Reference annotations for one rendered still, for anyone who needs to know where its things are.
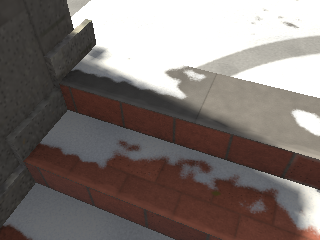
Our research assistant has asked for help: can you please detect stairs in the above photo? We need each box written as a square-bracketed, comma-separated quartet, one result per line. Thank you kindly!
[0, 83, 320, 240]

